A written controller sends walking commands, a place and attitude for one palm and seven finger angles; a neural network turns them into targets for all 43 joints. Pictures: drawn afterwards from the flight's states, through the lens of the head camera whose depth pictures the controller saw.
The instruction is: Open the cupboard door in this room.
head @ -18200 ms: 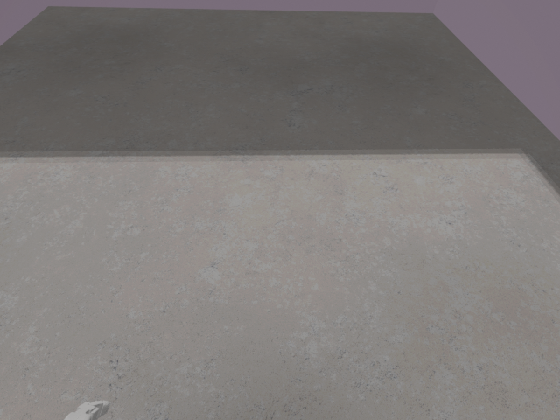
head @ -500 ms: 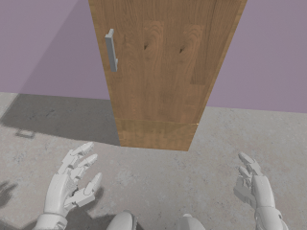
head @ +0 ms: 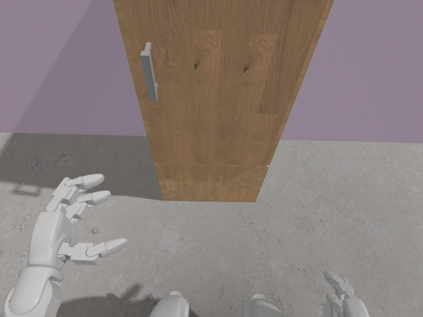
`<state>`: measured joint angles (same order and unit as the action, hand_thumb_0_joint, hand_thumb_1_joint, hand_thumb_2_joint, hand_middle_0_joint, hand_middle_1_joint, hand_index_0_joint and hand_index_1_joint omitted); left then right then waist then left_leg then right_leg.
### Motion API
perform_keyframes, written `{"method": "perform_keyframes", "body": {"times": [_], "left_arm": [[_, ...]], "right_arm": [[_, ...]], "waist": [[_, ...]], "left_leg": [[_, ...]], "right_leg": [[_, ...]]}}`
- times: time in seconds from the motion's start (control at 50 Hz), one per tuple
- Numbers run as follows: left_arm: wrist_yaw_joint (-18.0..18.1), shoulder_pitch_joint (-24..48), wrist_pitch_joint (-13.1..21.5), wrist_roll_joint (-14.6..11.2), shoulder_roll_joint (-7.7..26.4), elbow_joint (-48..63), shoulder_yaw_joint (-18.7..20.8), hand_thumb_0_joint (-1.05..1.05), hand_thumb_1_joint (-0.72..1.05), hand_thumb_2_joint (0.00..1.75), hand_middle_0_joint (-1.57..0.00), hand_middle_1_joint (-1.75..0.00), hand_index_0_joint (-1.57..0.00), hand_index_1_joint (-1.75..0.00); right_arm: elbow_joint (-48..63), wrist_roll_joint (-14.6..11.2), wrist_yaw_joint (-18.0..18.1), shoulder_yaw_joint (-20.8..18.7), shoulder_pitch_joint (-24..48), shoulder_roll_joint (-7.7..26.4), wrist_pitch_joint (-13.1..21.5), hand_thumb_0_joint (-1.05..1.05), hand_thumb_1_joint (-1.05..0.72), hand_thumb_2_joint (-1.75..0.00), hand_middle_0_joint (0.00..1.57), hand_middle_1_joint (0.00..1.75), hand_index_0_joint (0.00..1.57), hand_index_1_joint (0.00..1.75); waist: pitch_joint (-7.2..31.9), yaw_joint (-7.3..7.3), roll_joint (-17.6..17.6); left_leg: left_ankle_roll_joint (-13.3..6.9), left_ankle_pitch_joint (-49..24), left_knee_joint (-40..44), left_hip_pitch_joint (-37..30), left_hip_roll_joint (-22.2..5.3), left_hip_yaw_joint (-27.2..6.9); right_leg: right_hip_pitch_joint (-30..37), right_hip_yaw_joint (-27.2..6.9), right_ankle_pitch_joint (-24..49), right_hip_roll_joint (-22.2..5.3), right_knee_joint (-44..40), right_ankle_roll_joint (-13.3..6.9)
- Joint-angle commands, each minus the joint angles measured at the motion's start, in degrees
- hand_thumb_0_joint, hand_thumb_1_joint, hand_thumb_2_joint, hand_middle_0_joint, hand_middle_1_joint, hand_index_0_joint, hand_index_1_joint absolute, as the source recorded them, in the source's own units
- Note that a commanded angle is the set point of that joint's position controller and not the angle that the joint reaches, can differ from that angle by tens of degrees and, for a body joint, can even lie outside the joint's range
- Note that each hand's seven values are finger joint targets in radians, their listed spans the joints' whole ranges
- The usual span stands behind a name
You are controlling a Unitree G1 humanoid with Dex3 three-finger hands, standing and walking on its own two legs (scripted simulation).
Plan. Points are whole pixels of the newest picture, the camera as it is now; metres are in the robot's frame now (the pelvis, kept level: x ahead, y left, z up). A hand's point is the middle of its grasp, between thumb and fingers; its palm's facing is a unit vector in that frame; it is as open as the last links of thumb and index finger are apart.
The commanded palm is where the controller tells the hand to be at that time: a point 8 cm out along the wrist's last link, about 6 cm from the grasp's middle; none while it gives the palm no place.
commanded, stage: raise the hand with hooked fingers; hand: left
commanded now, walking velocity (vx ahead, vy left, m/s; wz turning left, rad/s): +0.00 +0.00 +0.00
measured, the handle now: (151, 73) +0.63 +0.18 +0.08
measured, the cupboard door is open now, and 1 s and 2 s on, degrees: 0 0 0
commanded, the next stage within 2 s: move the hooked fingers beside the handle in 1.14 s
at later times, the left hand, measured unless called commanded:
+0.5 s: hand (70, 196) +0.29 +0.25 +0.09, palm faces +0.07 -1.00 -0.06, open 13.9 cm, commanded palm +0.27 +0.30 +0.09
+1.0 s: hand (74, 183) +0.31 +0.25 +0.10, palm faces +0.07 -1.00 -0.04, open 14.0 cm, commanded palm +0.28 +0.30 +0.09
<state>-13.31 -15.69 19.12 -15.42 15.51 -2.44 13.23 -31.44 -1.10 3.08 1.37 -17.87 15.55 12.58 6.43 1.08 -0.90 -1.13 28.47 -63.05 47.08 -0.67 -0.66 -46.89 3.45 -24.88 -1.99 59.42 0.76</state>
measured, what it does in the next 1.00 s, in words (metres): stands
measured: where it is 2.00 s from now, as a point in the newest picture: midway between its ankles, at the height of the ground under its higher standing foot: outside the picture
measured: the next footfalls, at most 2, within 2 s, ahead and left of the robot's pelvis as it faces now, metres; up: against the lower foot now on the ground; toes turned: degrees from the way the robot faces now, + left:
none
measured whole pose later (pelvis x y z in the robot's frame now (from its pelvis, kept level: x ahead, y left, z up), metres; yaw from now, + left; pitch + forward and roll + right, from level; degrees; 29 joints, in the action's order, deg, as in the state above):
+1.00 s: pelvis +0.02 -0.02 +0.03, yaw +0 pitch +10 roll -1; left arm -26.7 2.0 18.2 -19.5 21.9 -24.7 25.6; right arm -32.1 -1.9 3.7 1.9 -17.0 16.5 10.2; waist 4.4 0.7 -0.8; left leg 0.6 25.6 -52.9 37.4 -1.9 -0.7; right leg -38.1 3.6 -22.7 -0.4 50.7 -0.8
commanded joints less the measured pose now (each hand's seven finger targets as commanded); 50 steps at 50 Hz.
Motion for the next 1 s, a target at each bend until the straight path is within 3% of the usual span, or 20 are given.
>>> {"method": "perform_keyframes", "body": {"times": [0.0,0.1,0.22,0.28,0.36,0.4,0.46,0.5,0.54,0.62,0.66,0.7,0.76,0.78,0.82,0.88,0.92,0.98], "left_arm": [[-1.75,7.18,3.79,-1.51,9.29,10.78,5.31,0.0,-0.24,0.41,-0.28,-1.03,-0.28,-1.03],[-2.76,9.8,3.32,-2.32,11.0,9.88,7.25,0.0,-0.36,0.36,-0.29,-1.11,-0.29,-1.11],[-5.52,12.64,2.06,-3.22,12.83,6.01,9.42,0.0,-0.5,0.3,-0.3,-1.2,-0.3,-1.2],[-7.35,15.39,0.97,-4.06,14.34,2.82,10.72,0.0,-0.5,0.3,-0.3,-1.2,-0.3,-1.2],[-9.42,19.22,0.33,-4.8,15.84,0.18,12.34,0.0,-0.5,0.3,-0.3,-1.2,-0.3,-1.2],[-10.42,21.77,0.54,-5.2,18.14,-0.08,14.04,0.0,-0.5,0.3,-0.3,-1.2,-0.3,-1.2],[-11.28,22.95,0.4,-5.21,18.19,-3.46,14.14,0.0,-0.5,0.3,-0.3,-1.2,-0.3,-1.2],[-11.99,25.02,0.25,-5.37,20.3,-4.95,15.72,0.0,-0.5,0.3,-0.3,-1.2,-0.3,-1.2],[-12.65,25.52,-0.14,-5.71,20.59,-7.49,16.35,0.0,-0.5,0.3,-0.3,-1.2,-0.3,-1.2],[-13.74,28.99,0.28,-5.88,23.38,-8.73,18.15,0.0,-0.5,0.3,-0.3,-1.2,-0.3,-1.2],[-14.25,27.01,0.4,-6.07,20.59,-10.24,16.22,0.0,-0.5,0.3,-0.3,-1.2,-0.3,-1.2],[-14.78,26.06,0.21,-6.32,20.52,-12.11,16.22,0.0,-0.5,0.3,-0.3,-1.2,-0.3,-1.2],[-14.48,26.64,0.39,-6.17,21.15,-12.68,16.79,0.0,-0.5,0.3,-0.3,-1.2,-0.3,-1.2],[-14.38,27.2,0.68,-6.48,21.95,-12.29,17.56,0.0,-0.5,0.3,-0.3,-1.2,-0.3,-1.2],[-13.75,28.07,1.5,-5.86,22.44,-10.96,17.97,0.0,-0.5,0.3,-0.3,-1.2,-0.3,-1.2],[-13.12,28.65,2.54,-5.84,22.94,-10.49,18.26,0.0,-0.5,0.3,-0.3,-1.2,-0.3,-1.2],[-12.96,28.77,3.12,-5.41,22.14,-10.29,17.55,0.0,-0.5,0.3,-0.3,-1.2,-0.3,-1.2],[-12.94,28.78,3.37,-5.5,22.66,-9.8,17.82,0.0,-0.5,0.3,-0.3,-1.2,-0.3,-1.2]], "right_arm": [[9.94,-0.42,1.01,-3.39,4.58,7.63,3.86,0.0,-0.9,-0.9,0.2,0.3,0.2,0.3],[9.24,-0.31,1.11,-3.18,3.8,7.56,3.6,0.0,-0.9,-0.9,0.2,0.3,0.2,0.3],[8.75,-0.51,1.11,-3.04,3.32,7.71,2.96,0.0,-0.9,-0.9,0.2,0.3,0.2,0.3],[8.67,-0.56,1.26,-2.61,3.42,7.93,2.54,0.0,-0.9,-0.9,0.2,0.3,0.2,0.3],[8.19,-0.78,1.6,-2.58,3.46,7.87,2.43,0.0,-0.9,-0.9,0.2,0.3,0.2,0.3],[7.88,-0.59,1.61,-2.45,3.52,7.99,2.41,0.0,-0.9,-0.9,0.2,0.3,0.2,0.3],[7.54,-0.78,1.64,-2.32,3.42,7.98,2.34,0.0,-0.9,-0.9,0.2,0.3,0.2,0.3],[7.35,-0.69,1.71,-2.25,3.22,8.21,2.12,0.0,-0.9,-0.9,0.2,0.3,0.2,0.3],[7.23,-0.82,1.79,-2.28,3.02,8.32,1.91,0.0,-0.9,-0.9,0.2,0.3,0.2,0.3],[6.91,-0.84,1.85,-2.34,2.6,8.45,1.65,0.0,-0.9,-0.9,0.2,0.3,0.2,0.3],[7.07,-0.94,1.65,-2.42,2.55,8.26,1.72,0.0,-0.9,-0.9,0.2,0.3,0.2,0.3],[7.17,-0.91,1.44,-2.55,2.19,8.61,1.48,0.0,-0.9,-0.9,0.2,0.3,0.2,0.3],[7.52,-1.02,1.27,-2.7,2.55,8.71,1.14,0.0,-0.9,-0.9,0.2,0.3,0.2,0.3],[7.74,-0.87,1.24,-2.73,2.65,8.79,1.04,0.0,-0.9,-0.9,0.2,0.3,0.2,0.3],[7.7,-0.86,1.24,-2.82,2.5,8.54,0.92,0.0,-0.9,-0.9,0.2,0.3,0.2,0.3],[7.68,-0.6,1.31,-2.76,2.39,8.55,0.81,0.0,-0.9,-0.9,0.2,0.3,0.2,0.3],[7.38,-0.81,1.32,-2.68,2.64,8.14,0.86,0.0,-0.9,-0.9,0.2,0.3,0.2,0.3],[7.24,-0.56,1.5,-2.68,2.46,8.32,0.86,0.0,-0.9,-0.9,0.2,0.3,0.2,0.3]], "waist": [[10.95,-0.9,-3.07],[11.09,-0.78,-5.18],[12.24,-0.75,-4.87],[10.91,-0.7,-4.13],[12.33,-0.6,-3.22],[14.11,-0.97,-4.72],[12.26,-0.74,-3.87],[13.13,-0.97,-4.09],[12.6,-0.91,-2.17],[13.74,-1.17,-3.96],[12.96,-1.14,-4.02],[12.15,-1.09,-1.57],[10.66,-1.27,-2.31],[10.66,-1.43,-1.11],[12.27,-1.47,-2.73],[11.99,-1.29,-2.16],[11.85,-1.19,-4.65],[12.71,-1.01,-3.55]], "left_leg": [[0.68,-7.67,13.98,-7.54,0.94,-1.98],[1.12,-13.09,14.51,-10.43,0.77,-2.04],[1.23,-17.34,14.49,-12.11,0.78,-1.48],[1.04,-17.36,14.71,-11.63,0.85,-1.49],[0.85,-17.63,15.14,-12.6,0.91,-1.08],[0.82,-19.05,15.04,-13.46,0.97,-1.02],[0.82,-18.47,15.82,-13.27,0.88,-1.01],[0.66,-18.87,15.93,-13.48,0.95,-0.88],[0.53,-18.05,16.4,-12.98,1.04,-0.7],[0.43,-19.6,17.02,-14.09,1.0,-0.38],[0.41,-19.53,17.38,-14.44,1.12,-0.2],[0.25,-19.18,17.35,-13.66,1.11,-0.05],[0.24,-15.55,17.93,-12.24,1.34,0.28],[0.16,-15.62,17.66,-11.93,1.36,0.29],[0.11,-16.03,17.98,-12.89,1.38,0.45],[0.03,-15.91,17.7,-12.51,1.24,0.55],[0.14,-15.32,18.11,-13.36,1.26,0.64],[0.01,-16.51,17.86,-13.68,1.18,0.46]], "right_leg": [[9.02,0.94,1.42,2.75,-8.93,-2.38],[10.69,1.33,6.69,3.07,-9.1,-2.5],[13.32,0.98,11.74,3.2,-9.93,-2.31],[14.14,0.81,12.43,3.55,-10.48,-2.5],[15.73,0.29,13.41,3.23,-11.75,-2.1],[17.04,-0.15,14.87,3.27,-11.73,-2.28],[16.73,-0.01,14.28,3.23,-12.44,-2.18],[17.81,-0.47,14.85,3.23,-12.73,-2.29],[18.49,-0.7,14.39,3.13,-13.53,-2.08],[20.39,-1.27,16.2,3.02,-14.11,-2.22],[19.96,-1.19,16.29,2.96,-14.51,-2.14],[20.17,-1.33,16.38,3.08,-14.74,-2.1],[19.45,-2.13,12.11,2.65,-15.92,-1.93],[20.39,-2.61,11.86,2.76,-16.04,-2.07],[20.57,-2.57,12.38,2.61,-15.88,-1.95],[20.89,-3.0,12.12,2.85,-15.9,-1.96],[20.13,-2.82,11.72,2.74,-15.88,-1.93],[20.86,-2.72,13.35,2.92,-15.6,-1.95]]}}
